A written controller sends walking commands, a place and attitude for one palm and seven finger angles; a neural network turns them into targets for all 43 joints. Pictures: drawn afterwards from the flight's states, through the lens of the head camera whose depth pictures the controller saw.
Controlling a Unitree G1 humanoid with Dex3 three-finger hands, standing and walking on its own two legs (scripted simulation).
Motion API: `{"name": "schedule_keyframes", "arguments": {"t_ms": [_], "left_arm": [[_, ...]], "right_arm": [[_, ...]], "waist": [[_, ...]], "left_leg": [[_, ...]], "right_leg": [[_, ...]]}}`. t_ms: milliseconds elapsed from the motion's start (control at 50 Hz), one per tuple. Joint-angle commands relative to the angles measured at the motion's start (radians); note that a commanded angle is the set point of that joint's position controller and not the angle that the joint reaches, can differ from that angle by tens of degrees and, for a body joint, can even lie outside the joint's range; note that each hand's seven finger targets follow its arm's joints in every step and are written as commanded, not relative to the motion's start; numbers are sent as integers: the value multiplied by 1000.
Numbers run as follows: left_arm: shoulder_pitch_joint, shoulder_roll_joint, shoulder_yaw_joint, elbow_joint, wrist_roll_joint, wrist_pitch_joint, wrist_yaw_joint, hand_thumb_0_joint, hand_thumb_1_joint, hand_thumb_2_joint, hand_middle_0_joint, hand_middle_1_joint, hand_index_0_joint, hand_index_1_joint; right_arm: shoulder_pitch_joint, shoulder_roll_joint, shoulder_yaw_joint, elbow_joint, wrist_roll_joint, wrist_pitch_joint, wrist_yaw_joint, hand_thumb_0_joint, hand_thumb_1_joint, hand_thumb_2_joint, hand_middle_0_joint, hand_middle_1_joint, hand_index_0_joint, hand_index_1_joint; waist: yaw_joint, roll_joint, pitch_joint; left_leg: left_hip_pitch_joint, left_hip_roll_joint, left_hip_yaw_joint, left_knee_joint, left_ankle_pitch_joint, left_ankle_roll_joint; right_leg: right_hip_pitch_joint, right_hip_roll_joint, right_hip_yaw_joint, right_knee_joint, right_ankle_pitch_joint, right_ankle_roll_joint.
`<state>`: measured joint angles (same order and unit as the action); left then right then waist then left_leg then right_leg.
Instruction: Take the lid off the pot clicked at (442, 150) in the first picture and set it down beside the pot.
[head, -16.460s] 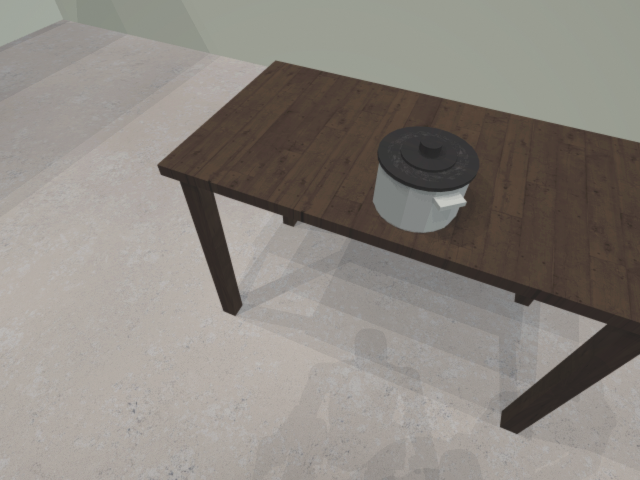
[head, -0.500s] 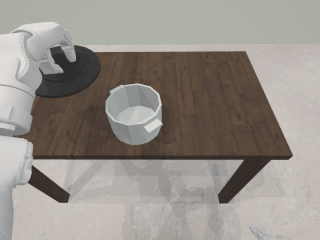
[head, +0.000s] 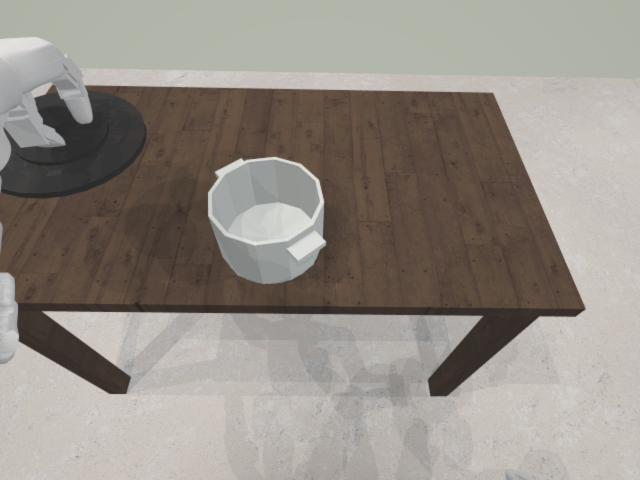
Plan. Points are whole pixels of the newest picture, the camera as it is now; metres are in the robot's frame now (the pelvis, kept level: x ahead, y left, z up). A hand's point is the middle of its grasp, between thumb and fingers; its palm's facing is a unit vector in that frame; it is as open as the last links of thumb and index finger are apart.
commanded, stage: move the lid sideways beside the pot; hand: left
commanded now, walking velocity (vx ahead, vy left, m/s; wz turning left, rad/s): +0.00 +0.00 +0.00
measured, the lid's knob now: (54, 121) +0.49 +0.31 +0.17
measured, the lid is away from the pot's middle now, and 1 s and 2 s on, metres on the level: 0.23 0.22 0.22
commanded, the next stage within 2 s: lower the lid onto the table in 0.18 s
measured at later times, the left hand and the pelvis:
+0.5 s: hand (35, 121) +0.46 +0.31 +0.19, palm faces -0.32 -0.05 -0.95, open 6.9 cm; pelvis +0.00 +0.01 +0.00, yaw +0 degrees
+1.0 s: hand (66, 144) +0.47 +0.30 +0.16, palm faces -0.37 -0.07 -0.93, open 6.9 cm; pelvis +0.00 +0.00 +0.00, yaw -1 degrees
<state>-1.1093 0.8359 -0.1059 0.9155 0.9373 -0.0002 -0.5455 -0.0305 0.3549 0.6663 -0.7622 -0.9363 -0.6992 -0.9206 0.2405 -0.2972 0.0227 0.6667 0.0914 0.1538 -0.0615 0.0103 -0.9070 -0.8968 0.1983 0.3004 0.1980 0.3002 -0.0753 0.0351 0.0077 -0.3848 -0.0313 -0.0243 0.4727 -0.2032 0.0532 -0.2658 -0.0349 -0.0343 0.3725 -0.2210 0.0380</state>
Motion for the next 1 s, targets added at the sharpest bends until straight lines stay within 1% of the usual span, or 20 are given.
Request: {"name": "schedule_keyframes", "arguments": {"t_ms": [0, 20, 100, 140, 180, 240, 280, 300, 360, 380, 440, 520, 560, 700, 780, 840, 880, 900, 940, 980], "left_arm": [[-586, 348, 142, -246, 2, -22, 59, 0, 789, 854, -926, -1034, -905, -1027], [-583, 350, 138, -254, -6, -29, 60, 0, 789, 854, -926, -1034, -905, -1027], [-538, 327, 132, -196, -4, -24, 49, 0, 789, 854, -926, -1034, -905, -1027], [-573, 351, 148, -285, -3, -29, 53, 0, 789, 854, -926, -1034, -905, -1027], [-566, 318, 133, -298, 0, -25, 51, 0, 789, 854, -926, -1034, -905, -1027], [-522, 392, 204, -294, -6, -29, 53, 0, 789, 854, -926, -1034, -905, -1027], [-481, 374, 198, -223, -5, -13, 47, 0, 789, 854, -926, -1034, -905, -1027], [-485, 324, 153, -203, -7, -3, 40, 0, 789, 854, -926, -1034, -905, -1027], [-495, 344, 166, -252, 10, 0, 49, 0, 789, 854, -926, -1034, -905, -1027], [-491, 302, 132, -241, 6, 2, 48, 0, 789, 854, -926, -1034, -905, -1027], [-539, 309, 142, -357, -1, -6, 55, 0, 789, 854, -926, -1034, -905, -1027], [-482, 314, 152, -273, -25, -13, 51, 0, 789, 854, -926, -1034, -905, -1027], [-502, 271, 113, -222, -8, -11, 53, 0, 789, 854, -926, -1034, -905, -1027], [-553, 302, 122, -228, -10, -48, 83, 0, 789, 854, -926, -1034, -905, -1027], [-530, 273, 101, -171, -5, -52, 93, 0, 789, 854, -926, -1034, -905, -1027], [-524, 330, 148, -223, 3, -67, 108, 0, 789, 854, -926, -1034, -905, -1027], [-476, 273, 114, -146, 1, -59, 104, 0, 789, 854, -926, -1034, -905, -1027], [-472, 318, 147, -146, -1, -59, 105, 0, 789, 854, -926, -1034, -905, -1027], [-482, 376, 189, -210, 6, -74, 113, 0, 789, 854, -926, -1034, -905, -1027], [-482, 329, 160, -228, 6, -76, 112, 0, 789, 854, -926, -1034, -905, -1027]], "right_arm": [[19, -164, -55, -89, 0, -34, -15, 0, -900, -900, 200, 300, 200, 300], [22, -173, -57, -87, 0, -34, -12, 0, -900, -900, 200, 300, 200, 300], [30, -167, -57, -82, 0, -26, -7, 0, -900, -900, 200, 300, 200, 300], [26, -168, -62, -92, -1, -20, 0, 0, -900, -900, 200, 300, 200, 300], [24, -162, -65, -93, -4, -21, 3, 0, -900, -900, 200, 300, 200, 300], [25, -168, -64, -100, -9, -16, 11, 0, -900, -900, 200, 300, 200, 300], [17, -167, -63, -102, -2, -10, 14, 0, -900, -900, 200, 300, 200, 300], [18, -165, -62, -99, -1, -8, 17, 0, -900, -900, 200, 300, 200, 300], [10, -164, -65, -114, -1, -4, 23, 0, -900, -900, 200, 300, 200, 300], [8, -159, -61, -117, 1, -2, 22, 0, -900, -900, 200, 300, 200, 300], [9, -157, -70, -122, -9, -5, 23, 0, -900, -900, 200, 300, 200, 300], [4, -169, -64, -114, 0, 1, 18, 0, -900, -900, 200, 300, 200, 300], [6, -157, -58, -106, -1, 1, 15, 0, -900, -900, 200, 300, 200, 300], [25, -158, -52, -98, -4, -22, -9, 0, -900, -900, 200, 300, 200, 300], [40, -161, -51, -85, -4, -31, -12, 0, -900, -900, 200, 300, 200, 300], [45, -165, -56, -90, -9, -31, -10, 0, -900, -900, 200, 300, 200, 300], [50, -162, -57, -82, -5, -31, -12, 0, -900, -900, 200, 300, 200, 300], [54, -169, -57, -81, -4, -29, -10, 0, -900, -900, 200, 300, 200, 300], [49, -171, -59, -94, -8, -22, -9, 0, -900, -900, 200, 300, 200, 300], [48, -166, -64, -92, -7, -19, -10, 0, -900, -900, 200, 300, 200, 300]], "waist": [[-10, 120, -479], [-11, 149, -479], [-11, 105, -445], [-6, 122, -514], [-10, 146, -505], [4, 124, -528], [0, 106, -482], [-3, 92, -452], [2, 103, -489], [-4, 93, -488], [-7, 141, -551], [-5, 90, -474], [-12, 70, -441], [-15, 96, -471], [-20, 98, -432], [-12, 117, -492], [-19, 92, -437], [-13, 81, -431], [-5, 104, -506], [-11, 127, -505]], "left_leg": [[390, 8, -28, -5, 380, 39], [399, 10, -32, 2, 417, 35], [377, 10, -32, 2, 409, 37], [417, 15, -40, 7, 481, 35], [446, 17, -45, 15, 507, 34], [423, 12, -46, 21, 547, 35], [393, 12, -43, 20, 527, 34], [378, 12, -39, 14, 495, 31], [395, 14, -43, 23, 489, 29], [389, 11, -40, 20, 480, 30], [459, 15, -56, 32, 553, 30], [388, 11, -44, 21, 449, 29], [365, 8, -41, 17, 390, 30], [355, 5, -28, 0, 269, 35], [338, 9, -26, 0, 282, 34], [363, 11, -29, 10, 350, 34], [337, 12, -22, 13, 330, 35], [315, 11, -18, 10, 310, 37], [333, 9, -21, 16, 376, 37], [367, 15, -24, 24, 424, 38]], "right_leg": [[5, 68, -43, -17, 261, -72], [-5, 63, -43, -14, 271, -77], [-22, 71, -51, -16, 262, -72], [-3, 72, -45, -8, 286, -70], [-43, 75, -51, -13, 271, -70], [-5, 75, -43, -3, 308, -70], [-21, 74, -49, 0, 304, -70], [-38, 74, -56, -4, 287, -68], [-40, 75, -52, 2, 267, -71], [-42, 77, -52, 2, 265, -70], [-61, 79, -48, 5, 269, -68], [-58, 67, -53, 0, 246, -73], [-70, 76, -59, -2, 219, -70], [-34, 71, -48, -5, 191, -76], [-51, 72, -49, -5, 199, -75], [-21, 73, -43, 6, 240, -78], [-48, 74, -49, 3, 229, -74], [-29, 74, -46, 2, 235, -74], [14, 71, -37, 15, 282, -75], [-20, 74, -45, 12, 283, -72]]}}
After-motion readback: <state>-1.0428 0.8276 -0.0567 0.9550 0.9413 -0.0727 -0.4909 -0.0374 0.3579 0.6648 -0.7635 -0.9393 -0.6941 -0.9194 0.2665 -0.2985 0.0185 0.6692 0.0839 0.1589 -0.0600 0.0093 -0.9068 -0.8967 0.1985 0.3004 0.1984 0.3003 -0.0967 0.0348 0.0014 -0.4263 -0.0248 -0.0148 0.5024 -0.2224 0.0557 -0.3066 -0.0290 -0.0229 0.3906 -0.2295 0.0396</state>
